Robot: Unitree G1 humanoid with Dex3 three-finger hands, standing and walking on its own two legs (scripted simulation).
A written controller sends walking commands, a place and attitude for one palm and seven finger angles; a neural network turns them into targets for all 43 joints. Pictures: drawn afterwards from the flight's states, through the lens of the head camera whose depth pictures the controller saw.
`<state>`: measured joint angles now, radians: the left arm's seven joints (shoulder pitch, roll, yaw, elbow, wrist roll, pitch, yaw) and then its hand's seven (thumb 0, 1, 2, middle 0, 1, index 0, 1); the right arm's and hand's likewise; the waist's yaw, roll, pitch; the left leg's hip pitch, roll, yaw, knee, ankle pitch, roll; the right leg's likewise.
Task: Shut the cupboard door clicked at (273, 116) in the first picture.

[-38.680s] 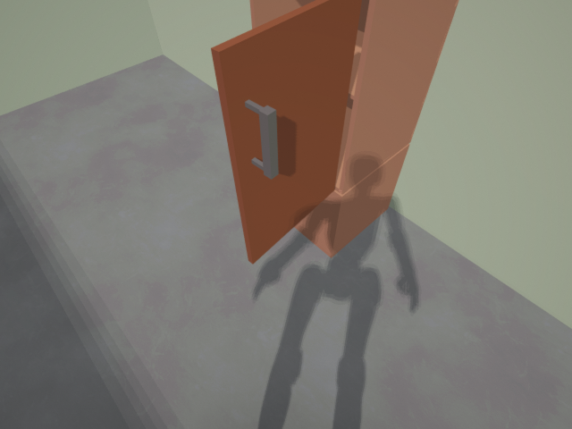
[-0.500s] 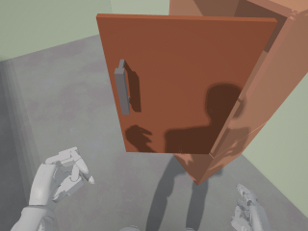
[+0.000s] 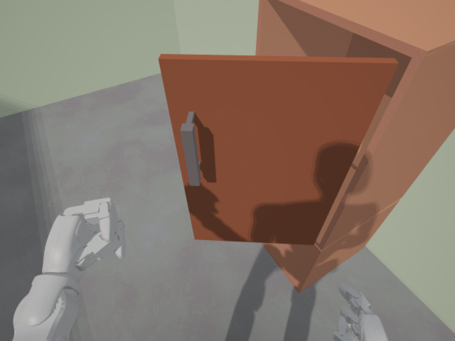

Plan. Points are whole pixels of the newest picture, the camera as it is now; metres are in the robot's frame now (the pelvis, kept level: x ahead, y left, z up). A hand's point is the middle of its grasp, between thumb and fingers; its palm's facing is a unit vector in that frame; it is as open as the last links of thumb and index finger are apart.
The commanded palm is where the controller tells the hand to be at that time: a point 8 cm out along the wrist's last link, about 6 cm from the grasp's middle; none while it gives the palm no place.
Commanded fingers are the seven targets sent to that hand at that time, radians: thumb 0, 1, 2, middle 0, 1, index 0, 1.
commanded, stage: raise the hand and make a fist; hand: left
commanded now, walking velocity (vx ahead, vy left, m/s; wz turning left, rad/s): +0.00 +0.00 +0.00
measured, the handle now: (193, 150) +0.44 +0.12 +0.10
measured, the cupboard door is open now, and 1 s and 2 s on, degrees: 56 56 56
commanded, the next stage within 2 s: bring the fist close to the handle in 0.28 s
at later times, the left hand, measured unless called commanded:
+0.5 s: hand (133, 253) +0.22 +0.16 +0.10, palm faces +0.04 -1.00 -0.03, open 3.1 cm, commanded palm +0.21 +0.21 +0.10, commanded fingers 0.00 0.90 0.90 -1.30 -1.50 -1.30 -1.50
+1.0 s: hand (175, 211) +0.29 +0.12 +0.11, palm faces -0.02 -1.00 -0.01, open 3.1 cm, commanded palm +0.27 +0.16 +0.10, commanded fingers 0.00 0.90 0.90 -1.30 -1.50 -1.30 -1.50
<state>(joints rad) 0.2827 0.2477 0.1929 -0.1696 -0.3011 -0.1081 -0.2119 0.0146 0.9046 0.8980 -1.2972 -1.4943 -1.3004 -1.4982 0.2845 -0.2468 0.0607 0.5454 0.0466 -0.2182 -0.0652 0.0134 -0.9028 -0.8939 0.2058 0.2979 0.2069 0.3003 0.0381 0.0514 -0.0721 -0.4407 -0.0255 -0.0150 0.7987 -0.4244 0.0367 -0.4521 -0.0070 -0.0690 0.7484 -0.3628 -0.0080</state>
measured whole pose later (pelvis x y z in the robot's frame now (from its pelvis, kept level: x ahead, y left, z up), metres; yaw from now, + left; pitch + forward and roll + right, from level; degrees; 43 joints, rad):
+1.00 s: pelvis +0.00 -0.01 +0.00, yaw -1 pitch +4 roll +0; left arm 0.05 0.15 0.03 -0.02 -0.19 -0.10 -0.06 0.02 0.91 0.90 -1.30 -1.50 -1.30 -1.50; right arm 0.26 -0.25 0.04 0.57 0.03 -0.19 -0.04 0.01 -0.90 -0.89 0.20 0.30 0.20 0.30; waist 0.02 0.05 -0.04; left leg -0.42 -0.02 0.00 0.75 -0.40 0.02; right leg -0.45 -0.01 -0.06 0.74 -0.36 -0.02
